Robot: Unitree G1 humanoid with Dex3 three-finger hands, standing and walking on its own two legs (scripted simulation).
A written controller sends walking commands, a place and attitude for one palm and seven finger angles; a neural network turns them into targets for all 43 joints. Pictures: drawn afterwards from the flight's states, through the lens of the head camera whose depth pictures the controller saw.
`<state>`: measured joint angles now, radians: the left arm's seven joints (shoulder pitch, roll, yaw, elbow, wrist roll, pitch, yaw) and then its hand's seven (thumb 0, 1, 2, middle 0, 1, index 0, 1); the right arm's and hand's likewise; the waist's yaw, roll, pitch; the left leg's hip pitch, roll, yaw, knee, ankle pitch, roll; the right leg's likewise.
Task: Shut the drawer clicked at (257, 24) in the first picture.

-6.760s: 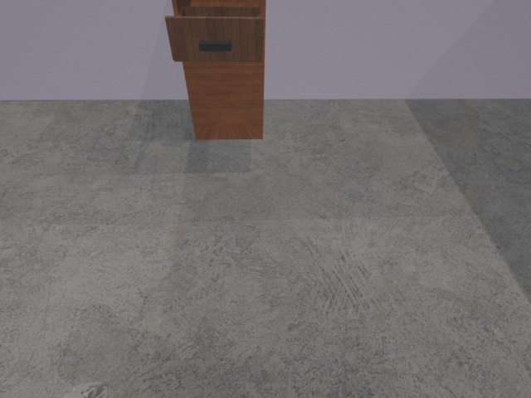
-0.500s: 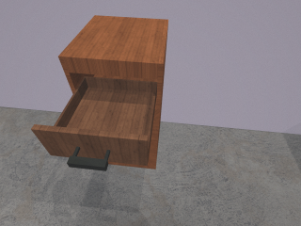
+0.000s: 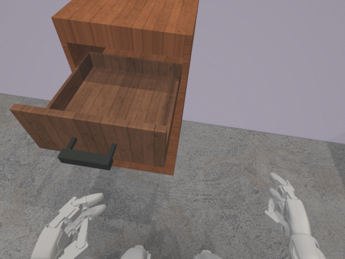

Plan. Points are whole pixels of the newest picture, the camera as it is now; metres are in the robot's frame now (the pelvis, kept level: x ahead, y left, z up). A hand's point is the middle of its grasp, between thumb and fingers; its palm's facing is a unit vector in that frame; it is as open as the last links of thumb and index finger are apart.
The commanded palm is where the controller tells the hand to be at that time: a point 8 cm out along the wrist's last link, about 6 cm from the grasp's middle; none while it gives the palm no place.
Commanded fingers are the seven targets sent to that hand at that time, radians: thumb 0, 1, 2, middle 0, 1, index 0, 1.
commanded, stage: raise the hand and make a fist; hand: left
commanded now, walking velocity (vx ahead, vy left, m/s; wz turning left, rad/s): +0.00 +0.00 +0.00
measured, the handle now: (89, 151) +0.35 +0.24 +0.02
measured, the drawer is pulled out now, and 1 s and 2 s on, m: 0.30 0.30 0.30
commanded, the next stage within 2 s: bring the fist close to the handle in 1.48 s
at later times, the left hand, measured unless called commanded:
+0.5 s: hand (70, 229) +0.16 +0.20 +0.07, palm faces +0.00 -1.00 -0.08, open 3.6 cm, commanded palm +0.12 +0.25 +0.08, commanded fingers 0.00 0.90 0.90 -1.14 -1.32 -1.14 -1.32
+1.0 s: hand (64, 219) +0.17 +0.20 +0.11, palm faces +0.00 -1.00 -0.08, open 3.2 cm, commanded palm +0.13 +0.25 +0.12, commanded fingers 0.00 0.90 0.90 -1.40 -1.60 -1.40 -1.60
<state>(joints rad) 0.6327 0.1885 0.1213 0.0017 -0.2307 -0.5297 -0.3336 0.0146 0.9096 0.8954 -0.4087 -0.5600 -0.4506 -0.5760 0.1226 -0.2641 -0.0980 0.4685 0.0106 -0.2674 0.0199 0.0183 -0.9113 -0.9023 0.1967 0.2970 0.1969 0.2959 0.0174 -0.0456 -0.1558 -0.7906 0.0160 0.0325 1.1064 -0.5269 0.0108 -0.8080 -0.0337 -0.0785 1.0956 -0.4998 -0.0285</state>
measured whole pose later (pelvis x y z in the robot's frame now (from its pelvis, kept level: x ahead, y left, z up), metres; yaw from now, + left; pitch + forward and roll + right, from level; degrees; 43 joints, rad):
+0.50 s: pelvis +0.00 -0.01 +0.01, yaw +1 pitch +12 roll -1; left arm 0.62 0.26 0.25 -0.12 -0.33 -0.38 -0.36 0.02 0.90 0.90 -0.94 -1.11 -0.94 -1.11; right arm 0.29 -0.22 -0.04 0.58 0.05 -0.23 -0.06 0.02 -0.90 -0.90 0.20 0.30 0.20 0.30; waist -0.02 0.02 -0.13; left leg -0.76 0.03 -0.01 1.04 -0.49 0.00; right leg -0.75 -0.01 -0.12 1.00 -0.46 -0.04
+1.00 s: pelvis +0.01 +0.01 +0.03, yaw +2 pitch +9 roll -2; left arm 0.66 0.25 0.15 -0.30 -0.26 -0.27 -0.28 0.02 0.90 0.90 -1.37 -1.57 -1.37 -1.57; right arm 0.22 -0.19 0.03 0.48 0.04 -0.24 -0.03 0.02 -0.90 -0.90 0.20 0.30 0.20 0.30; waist 0.02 0.03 -0.13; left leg -0.64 0.01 -0.01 0.98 -0.49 0.03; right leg -0.61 -0.03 -0.12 0.91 -0.45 -0.01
